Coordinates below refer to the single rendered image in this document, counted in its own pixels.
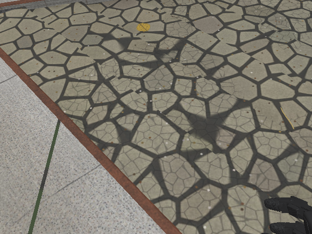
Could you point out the right robot hand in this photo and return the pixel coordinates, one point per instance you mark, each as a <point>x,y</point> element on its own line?
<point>292,206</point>

